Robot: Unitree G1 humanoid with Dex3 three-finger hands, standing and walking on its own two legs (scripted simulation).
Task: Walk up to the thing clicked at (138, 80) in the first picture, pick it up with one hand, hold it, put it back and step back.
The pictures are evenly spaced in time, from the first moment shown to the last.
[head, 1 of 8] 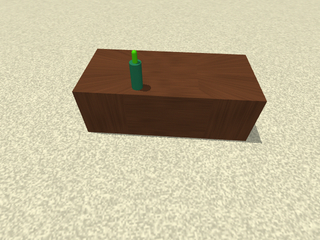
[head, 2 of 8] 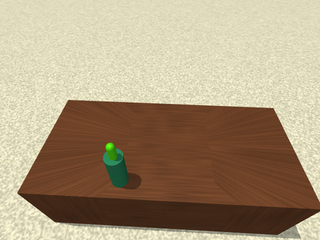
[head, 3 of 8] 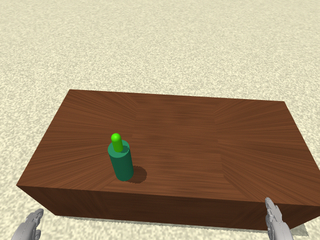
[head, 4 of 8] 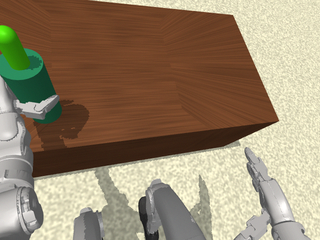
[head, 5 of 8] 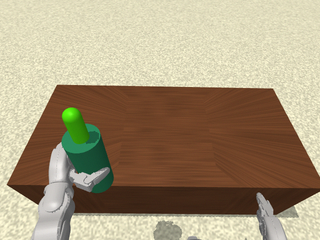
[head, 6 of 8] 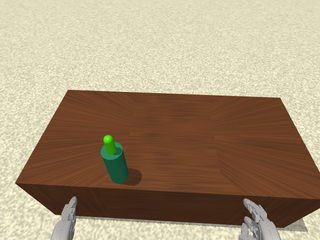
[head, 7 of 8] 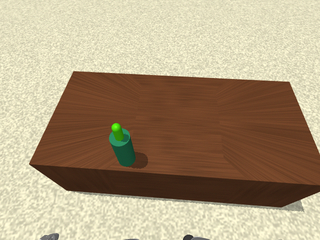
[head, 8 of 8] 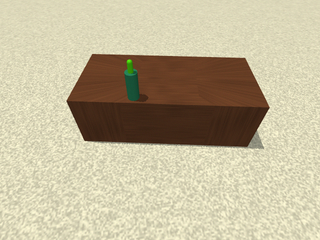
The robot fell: no
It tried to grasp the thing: yes
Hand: left
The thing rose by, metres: 0.27
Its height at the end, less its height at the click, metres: +0.00
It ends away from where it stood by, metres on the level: 0.03
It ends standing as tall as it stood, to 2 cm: yes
